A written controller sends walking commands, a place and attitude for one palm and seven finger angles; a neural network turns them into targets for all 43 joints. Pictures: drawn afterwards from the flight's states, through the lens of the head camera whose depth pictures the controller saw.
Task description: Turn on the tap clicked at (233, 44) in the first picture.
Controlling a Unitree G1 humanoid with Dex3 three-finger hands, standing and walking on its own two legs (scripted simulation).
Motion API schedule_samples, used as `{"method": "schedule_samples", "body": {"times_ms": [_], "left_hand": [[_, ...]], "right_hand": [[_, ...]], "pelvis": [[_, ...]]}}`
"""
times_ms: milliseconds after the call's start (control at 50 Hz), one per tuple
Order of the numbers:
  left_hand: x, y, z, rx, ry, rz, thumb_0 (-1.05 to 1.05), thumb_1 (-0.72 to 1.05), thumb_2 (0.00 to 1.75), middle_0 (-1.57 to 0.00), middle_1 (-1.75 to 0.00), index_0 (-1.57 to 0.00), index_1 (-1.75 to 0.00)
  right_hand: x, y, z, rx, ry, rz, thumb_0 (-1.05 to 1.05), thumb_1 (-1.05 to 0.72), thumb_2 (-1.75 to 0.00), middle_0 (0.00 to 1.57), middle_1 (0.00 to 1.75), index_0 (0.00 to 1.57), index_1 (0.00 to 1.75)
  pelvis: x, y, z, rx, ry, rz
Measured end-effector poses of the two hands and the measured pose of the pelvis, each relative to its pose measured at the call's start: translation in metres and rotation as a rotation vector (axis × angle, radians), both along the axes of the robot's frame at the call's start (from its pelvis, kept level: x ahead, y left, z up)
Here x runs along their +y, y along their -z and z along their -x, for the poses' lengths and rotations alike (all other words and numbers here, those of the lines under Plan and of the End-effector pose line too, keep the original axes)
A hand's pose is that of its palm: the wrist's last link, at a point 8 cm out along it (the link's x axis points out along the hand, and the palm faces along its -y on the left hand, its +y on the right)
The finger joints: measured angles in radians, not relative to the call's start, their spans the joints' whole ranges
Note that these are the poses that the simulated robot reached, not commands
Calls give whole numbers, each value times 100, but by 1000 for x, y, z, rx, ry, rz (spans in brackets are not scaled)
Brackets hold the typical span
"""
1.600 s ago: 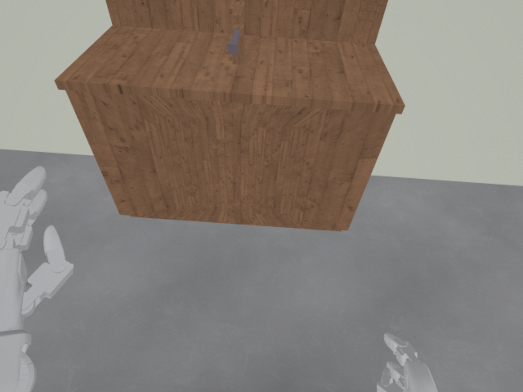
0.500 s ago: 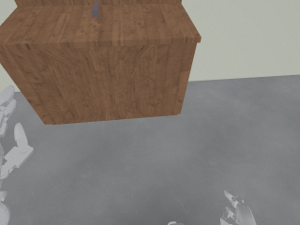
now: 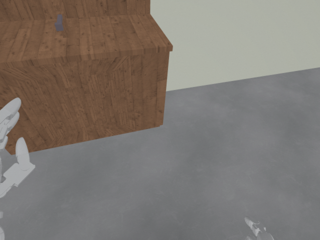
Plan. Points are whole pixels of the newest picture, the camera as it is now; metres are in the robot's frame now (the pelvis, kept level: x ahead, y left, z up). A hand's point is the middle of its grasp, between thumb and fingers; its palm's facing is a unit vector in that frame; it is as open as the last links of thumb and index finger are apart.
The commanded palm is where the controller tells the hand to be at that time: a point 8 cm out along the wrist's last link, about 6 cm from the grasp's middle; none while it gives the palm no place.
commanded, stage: take the last steps up to it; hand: left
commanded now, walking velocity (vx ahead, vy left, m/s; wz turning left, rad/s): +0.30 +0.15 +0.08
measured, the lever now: (59, 26) +0.94 +0.47 +0.10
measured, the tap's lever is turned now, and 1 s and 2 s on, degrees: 0 0 0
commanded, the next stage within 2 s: none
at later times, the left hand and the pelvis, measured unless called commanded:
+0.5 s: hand (51, 137) +0.28 +0.23 +0.16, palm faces +0.38 -0.80 -0.47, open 7.4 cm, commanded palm +0.22 +0.28 +0.18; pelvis +0.06 -0.01 +0.00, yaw +0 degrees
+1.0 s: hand (52, 84) +0.41 +0.27 +0.19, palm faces +0.37 -0.83 -0.42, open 7.4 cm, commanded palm +0.36 +0.32 +0.18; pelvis +0.19 +0.05 +0.00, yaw -2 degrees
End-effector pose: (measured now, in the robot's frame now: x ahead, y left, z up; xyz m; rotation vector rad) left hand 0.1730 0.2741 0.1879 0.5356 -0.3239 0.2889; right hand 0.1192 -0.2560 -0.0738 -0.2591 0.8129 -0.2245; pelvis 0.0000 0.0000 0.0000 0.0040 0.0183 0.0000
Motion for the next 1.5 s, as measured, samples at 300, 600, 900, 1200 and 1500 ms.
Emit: {"method": "schedule_samples", "body": {"times_ms": [300, 600, 900, 1200, 1500], "left_hand": [[14, 4, -27, 12, -85, 54, 2, 89, 90, -21, -30, -21, -30], [-2, 1, -81, 85, -72, -16, 2, 88, 90, -22, -30, -22, -30], [53, 1, -185, -72, -33, 10, 2, 88, 90, -21, -30, -21, -30], [20, -11, -241, 21, -114, -89, 1, 88, 90, -21, -30, -22, -30], [1, -33, -311, 9, -8, -112, 2, 88, 90, -22, -30, -22, -30]], "right_hand": [[54, 16, -35, -45, -48, -128, 1, -90, -90, 20, 29, 21, 30], [8, 18, -101, 63, -52, -67, 1, -90, -90, 20, 30, 21, 30], [76, 9, -205, -103, -12, -95, 1, -91, -90, 20, 29, 20, 30], [71, 60, -256, 43, -70, -212, 1, -90, -90, 20, 30, 21, 30], [1, 6, -336, -3, -20, -35, 1, -91, -90, 20, 29, 20, 30]], "pelvis": [[12, -3, -29, -28, 10, 8], [-1, -8, -84, 0, -13, -41], [49, 10, -165, -26, 19, -28], [21, 13, -240, -19, 2, -31], [16, -11, -308, -5, -6, -67]]}}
